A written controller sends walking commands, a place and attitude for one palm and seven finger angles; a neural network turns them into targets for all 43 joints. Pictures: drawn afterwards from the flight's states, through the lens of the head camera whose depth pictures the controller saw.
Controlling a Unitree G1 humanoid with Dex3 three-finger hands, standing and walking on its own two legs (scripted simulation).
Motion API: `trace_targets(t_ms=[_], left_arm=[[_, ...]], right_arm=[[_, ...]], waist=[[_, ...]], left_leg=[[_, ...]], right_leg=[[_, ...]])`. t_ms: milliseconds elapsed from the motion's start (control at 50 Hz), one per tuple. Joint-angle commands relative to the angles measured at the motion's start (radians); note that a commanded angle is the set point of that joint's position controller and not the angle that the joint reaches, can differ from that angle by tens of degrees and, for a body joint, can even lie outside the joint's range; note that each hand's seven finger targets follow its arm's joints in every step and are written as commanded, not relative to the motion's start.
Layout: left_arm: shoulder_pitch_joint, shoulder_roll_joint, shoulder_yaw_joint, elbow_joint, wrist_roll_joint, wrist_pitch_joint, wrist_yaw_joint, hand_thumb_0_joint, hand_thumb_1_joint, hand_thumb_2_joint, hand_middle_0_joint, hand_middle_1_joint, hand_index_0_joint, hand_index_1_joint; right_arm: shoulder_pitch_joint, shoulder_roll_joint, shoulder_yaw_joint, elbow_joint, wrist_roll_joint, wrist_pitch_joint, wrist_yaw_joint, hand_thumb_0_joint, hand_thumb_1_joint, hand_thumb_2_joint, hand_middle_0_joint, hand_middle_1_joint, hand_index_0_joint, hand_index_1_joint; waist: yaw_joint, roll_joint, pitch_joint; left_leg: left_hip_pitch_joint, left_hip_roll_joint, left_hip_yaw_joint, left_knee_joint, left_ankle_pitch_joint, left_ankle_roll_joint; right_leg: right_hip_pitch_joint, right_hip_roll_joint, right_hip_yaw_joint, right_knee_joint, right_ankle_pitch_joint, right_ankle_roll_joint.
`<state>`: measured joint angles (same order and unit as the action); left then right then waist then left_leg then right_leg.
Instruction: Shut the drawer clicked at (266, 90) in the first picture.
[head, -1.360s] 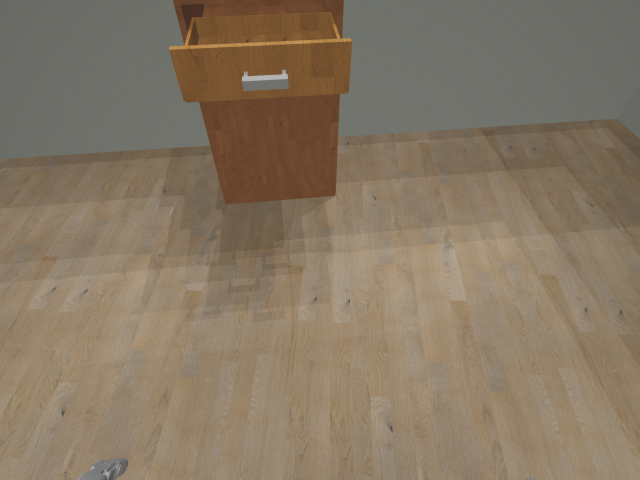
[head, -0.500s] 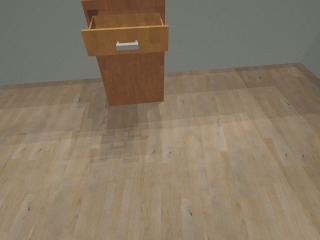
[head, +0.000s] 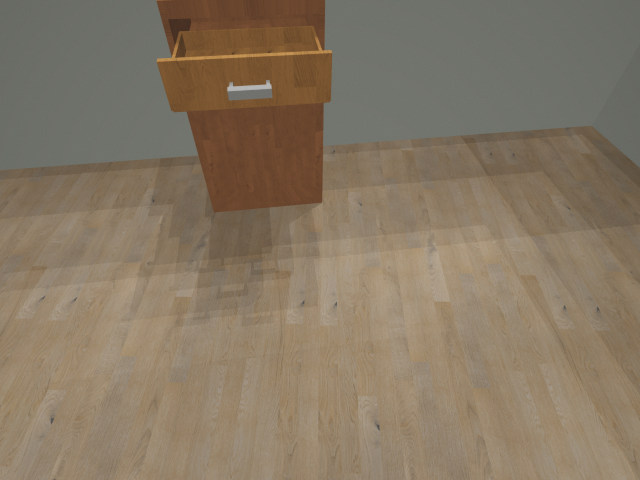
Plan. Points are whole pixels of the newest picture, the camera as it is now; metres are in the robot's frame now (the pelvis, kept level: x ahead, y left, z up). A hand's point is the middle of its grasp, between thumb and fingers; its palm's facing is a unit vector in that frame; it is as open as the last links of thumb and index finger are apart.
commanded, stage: look at it before walking up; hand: left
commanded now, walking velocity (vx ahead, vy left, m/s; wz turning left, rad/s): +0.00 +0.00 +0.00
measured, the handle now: (250, 88) +1.06 +0.25 -0.03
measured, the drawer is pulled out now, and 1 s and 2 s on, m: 0.30 0.30 0.30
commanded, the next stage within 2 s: walk to a spot facing it in 0.08 s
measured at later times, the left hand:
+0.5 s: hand out of the picture +0.04 +0.21 -0.19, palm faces -0.06 -0.98 -0.19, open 7.4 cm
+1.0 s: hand (224, 459) +0.19 +0.16 -0.19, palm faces -0.06 -0.99 -0.12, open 7.4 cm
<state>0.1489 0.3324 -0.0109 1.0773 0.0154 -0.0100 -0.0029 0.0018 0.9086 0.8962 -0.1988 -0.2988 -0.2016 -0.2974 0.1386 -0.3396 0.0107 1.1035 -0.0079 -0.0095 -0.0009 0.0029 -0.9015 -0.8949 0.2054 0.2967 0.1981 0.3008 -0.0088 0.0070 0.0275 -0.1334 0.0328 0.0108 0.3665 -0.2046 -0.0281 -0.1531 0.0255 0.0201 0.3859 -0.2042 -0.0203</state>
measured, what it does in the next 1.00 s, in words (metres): walks ahead: right foot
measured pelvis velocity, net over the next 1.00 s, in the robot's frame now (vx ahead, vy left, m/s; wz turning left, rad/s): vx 0.25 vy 0.00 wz -0.14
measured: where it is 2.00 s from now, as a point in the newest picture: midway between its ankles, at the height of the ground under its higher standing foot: (345, 379)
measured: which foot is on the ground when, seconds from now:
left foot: down 0.00-0.64, up 0.66-1.00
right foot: down 0.00-0.46, up 0.48-0.62, down 0.64-1.00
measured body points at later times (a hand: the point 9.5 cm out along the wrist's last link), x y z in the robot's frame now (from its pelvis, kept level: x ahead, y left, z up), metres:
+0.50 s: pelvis +0.05 +0.01 -0.02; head +0.05 +0.02 +0.43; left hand +0.04 +0.26 -0.18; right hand +0.03 -0.23 -0.17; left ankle +0.00 +0.14 -0.75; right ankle +0.01 -0.10 -0.74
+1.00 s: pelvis +0.25 +0.00 -0.01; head +0.27 +0.02 +0.43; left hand +0.20 +0.21 -0.18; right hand +0.32 -0.25 -0.15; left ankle +0.39 +0.10 -0.72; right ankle +0.11 -0.10 -0.75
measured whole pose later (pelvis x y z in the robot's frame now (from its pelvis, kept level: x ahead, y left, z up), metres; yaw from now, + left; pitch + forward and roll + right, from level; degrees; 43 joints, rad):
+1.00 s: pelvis +0.25 +0.00 -0.01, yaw -8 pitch -1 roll -2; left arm 0.44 0.12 0.03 1.14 0.04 -0.07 0.01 0.00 0.91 0.90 -0.20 -0.30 -0.20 -0.30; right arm 0.13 -0.18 -0.06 1.01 -0.01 -0.04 0.03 0.01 -0.93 -0.90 0.20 0.30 0.19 0.30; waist 0.02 -0.01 0.05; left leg -0.53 0.12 0.12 0.72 -0.20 0.01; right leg 0.05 0.00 -0.08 0.35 -0.38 0.01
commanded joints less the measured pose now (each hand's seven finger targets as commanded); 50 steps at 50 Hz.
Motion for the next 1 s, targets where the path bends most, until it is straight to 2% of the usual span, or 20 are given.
trace_targets(t_ms=[0,160,200,260,360,400,440,480,520,560,580,600,620,640,700,760,840,920,960,980], left_arm=[[-0.041,0.208,0.046,-0.061,-0.006,-0.021,0.017,0.0,0.9,0.9,-0.2,-0.3,-0.2,-0.3],[-0.036,0.207,0.044,-0.057,-0.005,-0.02,0.016,0.0,0.9,0.9,-0.2,-0.3,-0.2,-0.3],[0.043,0.087,0.019,-0.025,-0.006,0.002,0.019,0.0,0.9,0.9,-0.2,-0.3,-0.2,-0.3],[0.09,0.096,0.033,-0.028,0.004,0.015,0.005,0.0,0.9,0.9,-0.2,-0.3,-0.2,-0.3],[0.15,0.06,0.052,-0.054,0.003,0.002,-0.006,0.0,0.9,0.9,-0.2,-0.3,-0.2,-0.3],[0.161,0.032,0.057,-0.062,0.004,-0.008,-0.008,0.0,0.9,0.9,-0.2,-0.3,-0.2,-0.3],[0.135,-0.022,0.055,-0.083,0.005,-0.018,-0.01,0.0,0.9,0.9,-0.2,-0.3,-0.2,-0.3],[0.025,-0.046,0.054,-0.132,0.005,-0.034,-0.01,0.0,0.9,0.9,-0.2,-0.3,-0.2,-0.3],[0.009,-0.068,0.059,-0.137,0.003,-0.04,-0.016,0.0,0.9,0.9,-0.2,-0.3,-0.2,-0.3],[0.116,-0.105,0.064,-0.095,0.004,-0.039,-0.027,0.0,0.9,0.9,-0.2,-0.3,-0.2,-0.3],[0.25,-0.107,0.07,-0.046,0.007,-0.04,-0.028,0.0,0.9,0.9,-0.2,-0.3,-0.2,-0.3],[0.407,-0.05,0.086,0.004,0.012,-0.048,-0.019,0.0,0.9,0.9,-0.2,-0.3,-0.2,-0.3],[0.554,0.068,0.115,0.041,0.009,-0.064,0.001,0.0,0.9,0.9,-0.2,-0.3,-0.2,-0.3],[0.571,0.076,0.108,0.053,-0.007,-0.061,0.011,0.0,0.9,0.9,-0.2,-0.3,-0.2,-0.3],[0.387,-0.032,0.078,0.016,0.008,-0.064,0.026,0.0,0.9,0.9,-0.2,-0.3,-0.2,-0.3],[0.334,-0.07,0.07,0.01,0.014,-0.074,0.03,0.0,0.9,0.9,-0.2,-0.3,-0.2,-0.3],[0.331,-0.059,0.07,0.024,0.013,-0.082,0.028,0.0,0.9,0.9,-0.2,-0.3,-0.2,-0.3],[0.333,-0.044,0.078,0.031,0.015,-0.076,0.03,0.0,0.9,0.9,-0.2,-0.3,-0.2,-0.3],[0.313,-0.03,0.086,0.025,0.012,-0.072,0.027,0.0,0.9,0.9,-0.2,-0.3,-0.2,-0.3],[0.304,-0.03,0.087,0.024,0.009,-0.07,0.026,0.0,0.9,0.9,-0.2,-0.3,-0.2,-0.3]], right_arm=[[-0.041,-0.192,-0.041,-0.057,-0.002,-0.024,-0.015,0.0,-0.9,-0.9,0.2,0.3,0.2,0.3],[-0.042,-0.19,-0.042,-0.053,-0.002,-0.022,-0.013,0.0,-0.9,-0.9,0.2,0.3,0.2,0.3],[0.028,-0.065,-0.013,-0.022,-0.01,-0.004,-0.007,0.0,-0.9,-0.9,0.2,0.3,0.2,0.3],[0.067,-0.062,-0.025,-0.025,-0.018,0.005,-0.001,0.0,-0.9,-0.9,0.2,0.3,0.2,0.3],[0.143,-0.046,-0.042,-0.04,-0.016,-0.017,-0.004,0.0,-0.9,-0.9,0.2,0.3,0.2,0.3],[0.18,-0.049,-0.051,-0.038,-0.013,-0.028,-0.007,0.0,-0.9,-0.9,0.2,0.3,0.2,0.3],[0.268,-0.074,-0.067,-0.017,-0.013,-0.037,-0.013,0.0,-0.9,-0.9,0.2,0.3,0.2,0.3],[0.366,-0.051,-0.075,0.009,-0.013,-0.053,-0.02,0.0,-0.9,-0.9,0.2,0.3,0.2,0.3],[0.357,-0.023,-0.071,0.016,-0.019,-0.059,-0.024,0.0,-0.9,-0.9,0.2,0.3,0.2,0.3],[0.275,-0.016,-0.067,0.004,-0.021,-0.06,-0.024,0.0,-0.9,-0.9,0.2,0.3,0.2,0.3],[0.239,-0.013,-0.065,-0.001,-0.017,-0.059,-0.024,0.0,-0.9,-0.9,0.2,0.3,0.2,0.3],[0.232,0.016,-0.061,-0.009,-0.004,-0.064,-0.017,0.0,-0.9,-0.9,0.2,0.3,0.2,0.3],[0.19,0.082,-0.047,-0.054,0.007,-0.075,-0.004,0.0,-0.9,-0.9,0.2,0.3,0.2,0.3],[0.107,0.071,-0.056,-0.088,0.002,-0.077,-0.003,0.0,-0.9,-0.9,0.2,0.3,0.2,0.3],[0.068,0.119,-0.064,-0.079,-0.012,-0.06,0.002,0.0,-0.9,-0.9,0.2,0.3,0.2,0.3],[0.13,0.159,-0.071,-0.057,-0.016,-0.034,0.013,0.0,-0.9,-0.9,0.2,0.3,0.2,0.3],[0.059,0.17,-0.072,-0.101,-0.009,-0.031,0.033,0.0,-0.9,-0.9,0.2,0.3,0.2,0.3],[-0.02,0.162,-0.069,-0.142,-0.006,-0.045,0.04,0.0,-0.9,-0.9,0.2,0.3,0.2,0.3],[0.035,0.132,-0.077,-0.136,-0.009,-0.051,0.032,0.0,-0.9,-0.9,0.2,0.3,0.2,0.3],[0.141,0.109,-0.082,-0.105,-0.015,-0.056,0.022,0.0,-0.9,-0.9,0.2,0.3,0.2,0.3]], waist=[[0.006,-0.015,-0.067],[0.006,-0.012,-0.048],[0.008,-0.023,-0.06],[0.015,-0.058,0.056],[0.005,-0.033,0.112],[-0.003,0.021,0.108],[-0.038,0.184,0.126],[-0.082,0.197,0.159],[-0.06,0.114,0.146],[0.012,0.096,0.105],[0.077,0.062,0.049],[0.141,-0.066,-0.025],[0.186,-0.35,-0.07],[0.178,-0.24,-0.04],[0.085,-0.046,0.089],[0.022,-0.076,0.08],[0.014,-0.122,0.108],[0.03,-0.136,0.119],[-0.008,-0.117,0.097],[-0.059,-0.079,0.046]], left_leg=[[0.024,0.091,-0.085,-0.047,0.125,0.048],[0.023,0.09,-0.085,-0.054,0.101,0.049],[0.018,0.077,-0.048,-0.022,-0.052,0.03],[-0.089,0.05,-0.032,0.013,-0.322,0.04],[-0.103,0.077,-0.053,0.064,-0.328,0.075],[-0.059,0.119,-0.104,0.039,-0.336,0.101],[0.058,0.241,-0.256,-0.081,-0.336,0.17],[0.204,0.358,-0.326,-0.127,-0.013,0.257],[0.18,0.361,-0.241,-0.084,0.178,0.249],[0.018,0.286,-0.078,-0.031,0.128,0.177],[-0.08,0.218,0.012,0.118,0.14,0.137],[-0.222,0.131,0.104,0.365,0.159,0.094],[-0.466,0.023,0.174,0.673,-0.176,0.051],[-0.552,0.025,0.085,0.839,-0.341,0.056],[-0.582,0.116,0.005,0.887,-0.177,0.043],[-0.511,0.118,0.05,0.761,-0.109,0.016],[-0.485,0.106,0.089,0.545,0.002,0.012],[-0.35,0.07,0.123,0.358,0.026,0.04],[-0.217,0.03,0.149,0.295,0.011,0.057],[-0.07,0.002,0.161,0.238,0.032,0.067]], right_leg=[[-0.003,-0.134,0.121,-0.068,0.149,-0.018],[-0.02,-0.133,0.124,-0.078,0.114,-0.016],[-0.023,-0.124,0.128,-0.077,-0.087,-0.005],[-0.109,-0.115,0.188,-0.105,-0.4,-0.034],[-0.174,-0.09,0.198,-0.011,-0.363,-0.075],[-0.228,-0.054,0.152,0.088,-0.31,-0.068],[-0.378,0.013,0.023,0.321,-0.215,-0.041],[-0.57,-0.046,-0.039,0.494,-0.321,-0.014],[-0.515,-0.093,-0.047,0.459,-0.336,-0.016],[-0.249,-0.082,-0.111,0.291,-0.206,-0.017],[-0.027,-0.037,-0.157,0.185,-0.08,-0.024],[0.203,-0.09,-0.048,0.112,-0.107,-0.062],[0.343,-0.366,0.384,-0.088,-0.157,-0.167],[0.315,-0.443,0.553,-0.159,-0.089,-0.236],[0.095,-0.387,0.353,-0.151,0.005,-0.212],[0.014,-0.314,0.164,-0.18,0.091,-0.169],[0.002,-0.257,0.053,-0.203,0.137,-0.142],[0.013,-0.252,0.021,-0.18,0.201,-0.113],[0.008,-0.243,0.0,-0.082,0.332,-0.105],[-0.01,-0.213,-0.035,0.063,0.418,-0.09]])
